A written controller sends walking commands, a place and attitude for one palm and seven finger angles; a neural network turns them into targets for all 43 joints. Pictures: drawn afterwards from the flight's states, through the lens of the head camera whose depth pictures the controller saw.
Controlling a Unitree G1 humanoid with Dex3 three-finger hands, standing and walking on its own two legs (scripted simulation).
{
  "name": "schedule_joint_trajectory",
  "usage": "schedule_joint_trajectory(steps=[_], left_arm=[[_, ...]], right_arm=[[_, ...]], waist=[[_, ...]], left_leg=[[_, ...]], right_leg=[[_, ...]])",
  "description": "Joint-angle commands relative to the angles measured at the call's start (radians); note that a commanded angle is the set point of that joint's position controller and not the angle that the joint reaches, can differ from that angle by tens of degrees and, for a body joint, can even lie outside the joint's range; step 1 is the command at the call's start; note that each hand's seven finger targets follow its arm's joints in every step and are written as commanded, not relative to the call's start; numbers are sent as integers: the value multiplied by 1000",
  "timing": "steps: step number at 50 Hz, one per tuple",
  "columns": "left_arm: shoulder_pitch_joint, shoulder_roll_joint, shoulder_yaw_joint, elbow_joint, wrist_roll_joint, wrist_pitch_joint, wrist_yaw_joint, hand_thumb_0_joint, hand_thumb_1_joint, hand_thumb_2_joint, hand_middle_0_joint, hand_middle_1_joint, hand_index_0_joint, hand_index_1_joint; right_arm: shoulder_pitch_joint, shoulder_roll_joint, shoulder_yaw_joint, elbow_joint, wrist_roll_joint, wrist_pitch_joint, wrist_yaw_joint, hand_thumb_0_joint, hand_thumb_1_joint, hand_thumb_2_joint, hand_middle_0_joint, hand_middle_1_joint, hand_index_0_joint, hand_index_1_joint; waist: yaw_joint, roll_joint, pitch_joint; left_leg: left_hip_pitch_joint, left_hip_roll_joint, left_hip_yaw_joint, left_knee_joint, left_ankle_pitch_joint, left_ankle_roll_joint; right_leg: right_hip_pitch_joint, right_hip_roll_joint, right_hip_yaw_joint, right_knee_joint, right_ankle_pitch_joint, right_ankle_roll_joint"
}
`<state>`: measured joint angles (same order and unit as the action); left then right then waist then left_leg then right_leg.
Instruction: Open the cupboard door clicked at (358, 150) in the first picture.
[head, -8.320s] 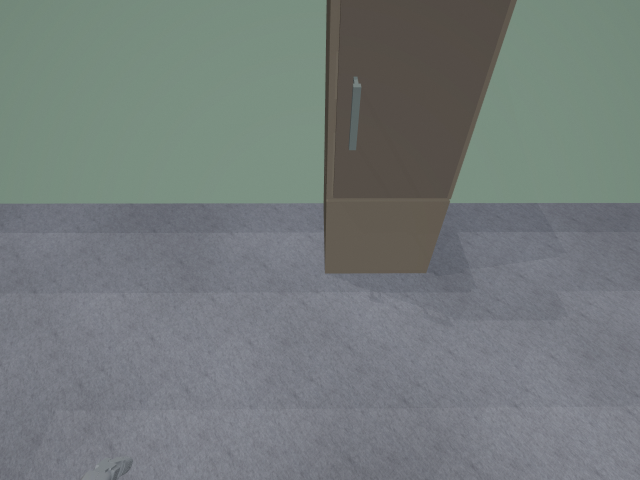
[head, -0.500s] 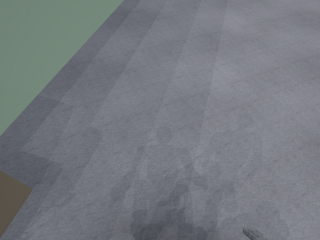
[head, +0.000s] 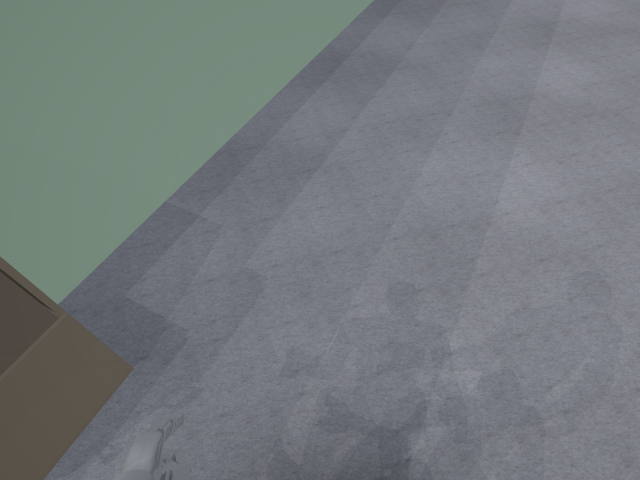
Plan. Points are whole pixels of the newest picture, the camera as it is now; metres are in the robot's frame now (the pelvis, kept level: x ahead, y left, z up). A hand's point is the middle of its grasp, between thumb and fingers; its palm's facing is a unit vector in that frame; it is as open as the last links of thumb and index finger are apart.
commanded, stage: turn to face it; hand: left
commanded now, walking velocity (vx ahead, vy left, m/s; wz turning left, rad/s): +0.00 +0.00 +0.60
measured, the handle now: out of the picture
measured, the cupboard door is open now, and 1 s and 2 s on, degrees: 0 0 0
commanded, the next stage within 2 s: take the last steps up to it in 1.54 s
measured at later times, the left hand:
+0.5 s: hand out of the picture -0.07 +0.23 -0.18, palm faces +0.38 -0.89 -0.25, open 7.4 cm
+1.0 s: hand out of the picture -0.01 +0.29 -0.14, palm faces +0.58 -0.78 -0.26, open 7.4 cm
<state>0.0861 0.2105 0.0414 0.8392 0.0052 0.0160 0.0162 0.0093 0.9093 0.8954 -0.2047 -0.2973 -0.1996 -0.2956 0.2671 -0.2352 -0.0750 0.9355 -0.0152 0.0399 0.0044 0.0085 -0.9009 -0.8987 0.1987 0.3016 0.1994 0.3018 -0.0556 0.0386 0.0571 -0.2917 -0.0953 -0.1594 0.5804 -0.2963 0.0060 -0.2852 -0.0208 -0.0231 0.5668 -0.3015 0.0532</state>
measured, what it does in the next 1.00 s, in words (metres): steps on the spot, turning left: left foot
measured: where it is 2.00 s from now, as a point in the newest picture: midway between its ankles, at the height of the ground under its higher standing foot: outside the picture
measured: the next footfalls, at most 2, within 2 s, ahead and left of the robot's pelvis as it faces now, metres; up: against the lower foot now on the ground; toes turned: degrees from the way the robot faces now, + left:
left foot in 0.50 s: -0.01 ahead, +0.13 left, +0.00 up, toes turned +27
right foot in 1.12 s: +0.11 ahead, -0.05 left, +0.00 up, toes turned +41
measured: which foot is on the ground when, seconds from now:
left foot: down 0.00-0.00, up 0.02-0.48, down 0.50-1.00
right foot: down 0.00-0.50, up 0.52-1.00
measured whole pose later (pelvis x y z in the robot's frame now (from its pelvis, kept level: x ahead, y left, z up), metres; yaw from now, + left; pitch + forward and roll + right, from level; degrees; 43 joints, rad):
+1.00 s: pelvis +0.00 +0.04 +0.01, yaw +37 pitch +1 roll -1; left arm 0.10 0.24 0.06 0.87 0.01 0.05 0.02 0.01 0.91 0.90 -0.20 -0.30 -0.20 -0.30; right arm 0.27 -0.20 -0.06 0.93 -0.02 0.03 0.00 0.01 -0.90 -0.90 0.20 0.30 0.20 0.30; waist -0.06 0.01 0.05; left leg -0.25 -0.10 -0.14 0.46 -0.21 0.06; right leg -0.41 -0.05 0.02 0.88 -0.43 0.10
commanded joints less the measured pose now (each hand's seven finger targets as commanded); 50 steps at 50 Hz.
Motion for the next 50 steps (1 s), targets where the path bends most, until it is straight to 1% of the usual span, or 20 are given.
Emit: schedule_joint_trajectory(steps=[1, 2, 4, 6, 10, 16, 20, 22, 23, 24, 25, 26, 28, 29, 30, 33, 37, 41, 46, 50], left_arm=[[163, 261, 57, -46, 9, -26, 26, 0, 900, 900, -200, -300, -200, -300], [94, 206, 52, -53, 8, -32, 27, 0, 900, 900, -200, -300, -200, -300], [15, 155, 34, -71, 5, -23, 23, 0, 900, 900, -200, -300, -200, -300], [42, 140, 27, -62, 8, -31, 17, 0, 900, 900, -200, -300, -200, -300], [128, 156, 36, -32, 13, -32, 20, 0, 900, 900, -200, -300, -200, -300], [192, 196, 47, -2, 23, -21, 16, 0, 900, 900, -200, -300, -200, -300], [194, 222, 61, 9, 27, -12, 13, 0, 900, 900, -200, -300, -200, -300], [178, 229, 67, 14, 23, -8, 11, 0, 900, 900, -200, -300, -200, -300], [179, 223, 67, 13, 15, -4, 8, 0, 900, 900, -200, -300, -200, -300], [190, 187, 62, 3, 7, 1, 5, 0, 900, 900, -200, -300, -200, -300], [166, 115, 42, -43, 2, 3, -1, 0, 900, 900, -200, -300, -200, -300], [119, 140, 39, -57, 11, 15, 7, 0, 900, 900, -200, -300, -200, -300], [86, 132, 48, -32, 12, 22, 9, 0, 900, 900, -200, -300, -200, -300], [80, 143, 50, -17, 11, 18, 1, 0, 900, 900, -200, -300, -200, -300], [102, 143, 52, -4, 11, 17, -3, 0, 900, 900, -200, -300, -200, -300], [138, 142, 54, 16, 12, 19, -5, 0, 900, 900, -200, -300, -200, -300], [112, 146, 57, 5, 14, 23, 1, 0, 900, 900, -200, -300, -200, -300], [44, 143, 53, -25, 11, 19, 6, 0, 900, 900, -200, -300, -200, -300], [-26, 121, 42, -62, 2, 11, 11, 0, 900, 900, -200, -300, -200, -300], [-5, 108, 34, -67, -7, 3, 15, 0, 900, 900, -200, -300, -200, -300]], right_arm=[[-12, -126, -46, -113, 0, -13, -9, 0, -900, -900, 200, 300, 200, 300], [-8, -123, -46, -87, -5, 0, -3, 0, -900, -900, 200, 300, 200, 300], [0, -115, -47, -56, -7, 15, 12, 0, -900, -900, 200, 300, 200, 300], [1, -94, -39, -47, -8, 21, 22, 0, -900, -900, 200, 300, 200, 300], [-52, -92, -33, -57, -7, 26, 25, 0, -900, -900, 200, 300, 200, 300], [-159, -74, -16, -86, 0, 22, 28, 0, -900, -900, 200, 300, 200, 300], [-170, -68, -6, -103, 4, 6, 28, 0, -900, -900, 200, 300, 200, 300], [-122, -83, -8, -99, 3, -5, 25, 0, -900, -900, 200, 300, 200, 300], [-72, -111, -15, -90, -1, -13, 25, 0, -900, -900, 200, 300, 200, 300], [6, -200, -35, -77, -3, -25, 24, 0, -900, -900, 200, 300, 200, 300], [66, -310, -62, -69, 0, -30, 13, 0, -900, -900, 200, 300, 200, 300], [107, -313, -58, -42, 7, -22, 6, 0, -900, -900, 200, 300, 200, 300], [20, -250, -42, -60, -1, -26, -16, 0, -900, -900, 200, 300, 200, 300], [-27, -213, -28, -76, -2, -29, -20, 0, -900, -900, 200, 300, 200, 300], [-67, -202, -20, -89, -3, -31, -20, 0, -900, -900, 200, 300, 200, 300], [-76, -194, -19, -94, 1, -37, -17, 0, -900, -900, 200, 300, 200, 300], [-47, -187, -21, -87, 1, -36, -16, 0, -900, -900, 200, 300, 200, 300], [-8, -180, -28, -79, -4, -34, -17, 0, -900, -900, 200, 300, 200, 300], [33, -180, -38, -64, -10, -29, -20, 0, -900, -900, 200, 300, 200, 300], [21, -182, -41, -63, -11, -21, -20, 0, -900, -900, 200, 300, 200, 300]], waist=[[81, -222, -174], [51, -254, -119], [14, -195, -18], [18, -214, 5], [53, -220, -25], [88, -238, -33], [96, -272, -66], [68, -249, -99], [38, -174, -139], [-5, 52, -196], [-32, 341, -206], [-44, 218, -231], [-15, 225, -150], [2, 163, -118], [27, 136, -100], [48, 74, -100], [44, 82, -83], [22, 83, -78], [0, 90, -101], [12, 103, -131]], left_leg=[[-272, 51, 46, 538, -315, -51], [-278, 82, 30, 601, -253, -54], [-278, 112, 79, 675, -122, -65], [-286, 114, 113, 680, -55, -78], [-302, 136, 144, 607, -57, -97], [-230, 145, 219, 379, -110, -91], [-132, 137, 265, 200, -128, -64], [-37, 132, 284, 48, -48, -50], [83, 125, 271, -87, 75, -39], [277, 243, 86, -189, 290, 10], [387, 502, -244, -201, 769, 136], [366, 544, -205, -175, 825, 199], [292, 431, -131, -182, 728, 156], [236, 386, -98, -192, 676, 145], [212, 354, -66, -199, 662, 134], [191, 303, -35, -227, 595, 111], [178, 292, -99, -265, 462, 113], [189, 304, -188, -257, 430, 155], [220, 306, -274, -206, 539, 189], [162, 274, -318, -165, 627, 177]], right_leg=[[257, -489, 343, -233, 476, -212], [181, -425, 274, -266, 376, -193], [87, -324, 135, -266, 281, -151], [85, -281, 32, -261, 318, -128], [183, -305, -11, -246, 373, -146], [202, -341, -80, -208, 456, -164], [206, -369, -106, -147, 475, -165], [195, -371, -150, -60, 460, -132], [150, -345, -184, 52, 422, -93], [-24, -268, -209, 280, 219, -30], [-308, -126, -171, 500, -386, 49], [-305, -129, -55, 584, -393, 32], [-342, -134, -14, 643, -257, 36], [-327, -130, 2, 660, -178, 41], [-309, -124, 6, 658, -137, 44], [-272, -102, 8, 639, -51, 54], [-279, -94, 32, 597, -13, 67], [-288, -83, 49, 516, -51, 69], [-248, -44, 57, 363, -135, 57], [-102, 5, 48, 185, -139, 33]])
